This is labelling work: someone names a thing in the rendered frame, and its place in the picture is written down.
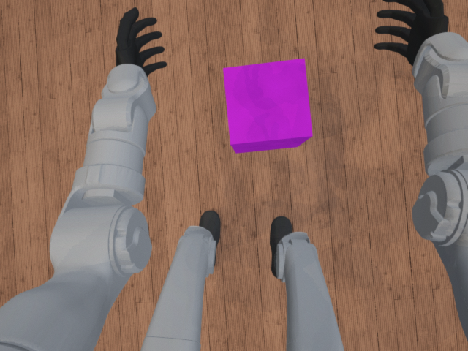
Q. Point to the left robot hand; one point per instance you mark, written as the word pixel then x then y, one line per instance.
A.
pixel 128 46

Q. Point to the right robot hand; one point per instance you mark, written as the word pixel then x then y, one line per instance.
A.
pixel 427 20

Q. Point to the right robot upper arm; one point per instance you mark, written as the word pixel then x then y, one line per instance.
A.
pixel 440 215

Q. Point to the robot right thigh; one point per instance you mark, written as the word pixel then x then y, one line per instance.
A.
pixel 311 322

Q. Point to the left robot upper arm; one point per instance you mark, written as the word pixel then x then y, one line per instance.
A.
pixel 94 251

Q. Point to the robot left forearm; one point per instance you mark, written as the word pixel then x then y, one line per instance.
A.
pixel 116 145

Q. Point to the robot right foot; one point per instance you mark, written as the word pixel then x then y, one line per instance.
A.
pixel 280 227

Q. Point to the carton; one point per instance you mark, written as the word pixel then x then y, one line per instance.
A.
pixel 267 105

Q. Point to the robot right forearm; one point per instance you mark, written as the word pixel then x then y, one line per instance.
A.
pixel 440 70

